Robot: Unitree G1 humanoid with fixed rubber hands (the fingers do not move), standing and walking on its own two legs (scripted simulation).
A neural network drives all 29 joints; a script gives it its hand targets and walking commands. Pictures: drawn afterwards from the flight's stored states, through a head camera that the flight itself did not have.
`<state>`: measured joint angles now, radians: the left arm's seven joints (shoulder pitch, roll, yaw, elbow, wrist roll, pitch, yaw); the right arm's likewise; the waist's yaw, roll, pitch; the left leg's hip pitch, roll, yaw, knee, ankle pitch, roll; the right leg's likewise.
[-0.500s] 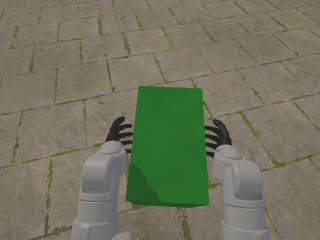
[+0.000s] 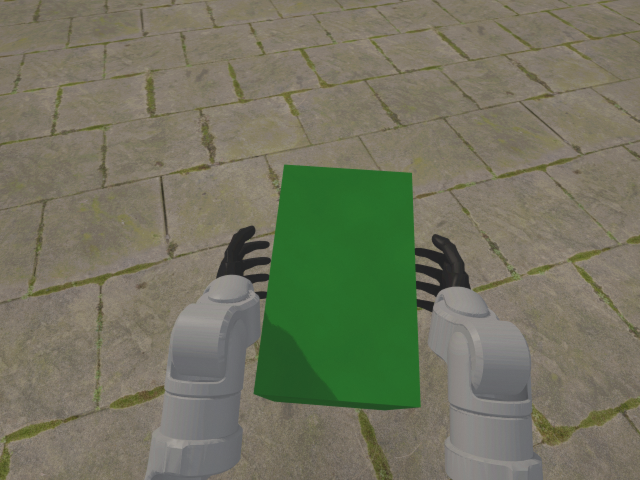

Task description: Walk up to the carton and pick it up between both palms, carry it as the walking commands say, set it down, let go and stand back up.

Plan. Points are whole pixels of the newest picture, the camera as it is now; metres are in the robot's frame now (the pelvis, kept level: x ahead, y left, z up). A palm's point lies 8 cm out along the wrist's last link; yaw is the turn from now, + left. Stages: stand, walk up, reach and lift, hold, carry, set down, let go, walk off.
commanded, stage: carry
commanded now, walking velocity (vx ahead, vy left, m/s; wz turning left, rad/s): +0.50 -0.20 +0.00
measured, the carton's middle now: (337, 295) +0.35 -0.01 +0.01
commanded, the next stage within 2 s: none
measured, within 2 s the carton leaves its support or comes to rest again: neither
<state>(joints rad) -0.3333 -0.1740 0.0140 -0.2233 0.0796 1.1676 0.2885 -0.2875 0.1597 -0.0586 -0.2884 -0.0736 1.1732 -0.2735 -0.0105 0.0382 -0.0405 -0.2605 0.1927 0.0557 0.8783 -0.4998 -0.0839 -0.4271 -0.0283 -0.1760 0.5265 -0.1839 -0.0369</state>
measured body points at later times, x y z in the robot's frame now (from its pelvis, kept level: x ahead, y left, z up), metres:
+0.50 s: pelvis +0.33 -0.07 +0.02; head +0.37 -0.06 +0.47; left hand +0.65 +0.04 +0.08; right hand +0.63 -0.21 +0.09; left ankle +0.28 +0.06 -0.73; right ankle +0.32 -0.20 -0.69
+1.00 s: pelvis +0.58 -0.14 +0.00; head +0.60 -0.13 +0.45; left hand +0.89 -0.01 +0.09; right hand +0.89 -0.26 +0.09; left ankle +0.59 -0.04 -0.73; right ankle +0.48 -0.23 -0.72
